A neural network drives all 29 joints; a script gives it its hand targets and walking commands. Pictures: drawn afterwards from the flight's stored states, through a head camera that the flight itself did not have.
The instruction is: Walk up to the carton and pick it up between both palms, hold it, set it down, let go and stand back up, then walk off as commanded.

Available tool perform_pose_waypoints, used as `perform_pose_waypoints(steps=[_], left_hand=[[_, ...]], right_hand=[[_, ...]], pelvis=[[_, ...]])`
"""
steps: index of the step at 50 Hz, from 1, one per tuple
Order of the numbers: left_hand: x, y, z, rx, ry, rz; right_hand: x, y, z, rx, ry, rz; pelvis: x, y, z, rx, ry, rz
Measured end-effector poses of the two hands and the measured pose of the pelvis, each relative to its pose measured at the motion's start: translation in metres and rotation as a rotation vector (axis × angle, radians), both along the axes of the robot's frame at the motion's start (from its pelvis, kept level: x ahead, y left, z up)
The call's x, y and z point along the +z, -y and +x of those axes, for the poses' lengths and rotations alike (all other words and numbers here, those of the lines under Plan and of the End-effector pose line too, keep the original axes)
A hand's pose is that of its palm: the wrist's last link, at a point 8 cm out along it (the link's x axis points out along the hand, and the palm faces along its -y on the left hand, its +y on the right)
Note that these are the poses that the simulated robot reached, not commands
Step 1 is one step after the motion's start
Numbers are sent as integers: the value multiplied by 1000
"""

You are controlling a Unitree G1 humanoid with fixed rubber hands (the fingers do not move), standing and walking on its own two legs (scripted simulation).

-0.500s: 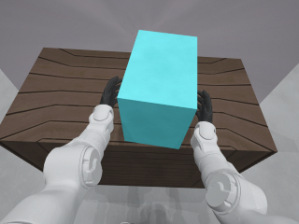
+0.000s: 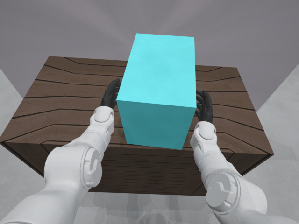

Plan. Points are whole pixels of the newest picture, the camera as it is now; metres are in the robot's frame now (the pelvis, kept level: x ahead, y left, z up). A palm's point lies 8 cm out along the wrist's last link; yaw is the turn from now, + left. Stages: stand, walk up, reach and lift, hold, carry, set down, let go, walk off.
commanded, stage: reach and lift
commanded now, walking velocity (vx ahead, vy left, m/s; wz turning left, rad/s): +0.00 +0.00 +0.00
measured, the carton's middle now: (159, 92) +0.51 -0.01 +0.04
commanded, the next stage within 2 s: none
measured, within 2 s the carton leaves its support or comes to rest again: neither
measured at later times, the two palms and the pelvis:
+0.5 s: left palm (106, 104) +0.41 +0.14 +0.09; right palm (207, 119) +0.37 -0.13 +0.08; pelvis -0.02 -0.01 +0.00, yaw +0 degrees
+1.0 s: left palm (116, 94) +0.40 +0.11 +0.15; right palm (229, 109) +0.36 -0.16 +0.14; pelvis -0.03 -0.04 +0.01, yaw +1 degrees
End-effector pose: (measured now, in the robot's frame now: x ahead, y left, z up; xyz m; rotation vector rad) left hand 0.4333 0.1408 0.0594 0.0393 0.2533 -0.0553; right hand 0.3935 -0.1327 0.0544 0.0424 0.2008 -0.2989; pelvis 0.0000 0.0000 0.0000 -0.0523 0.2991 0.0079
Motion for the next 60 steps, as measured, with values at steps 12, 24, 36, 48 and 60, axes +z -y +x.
perform_pose_waypoints(steps=[12,24,36,48,60], left_hand=[[14,-3,-12,18,38,37],[29,0,-21,49,43,67],[53,15,-25,65,54,88],[83,32,-34,76,54,116],[115,44,-54,104,8,92]], right_hand=[[14,-5,-10,12,29,-18],[25,-3,-19,32,17,-36],[44,10,-22,34,18,-34],[78,28,-26,38,24,-6],[106,42,-43,70,18,28]], pelvis=[[0,-1,-10,0,14,-2],[2,5,-18,1,25,6],[4,20,-24,0,38,25],[11,41,-27,1,117,52],[15,59,-36,0,237,76]])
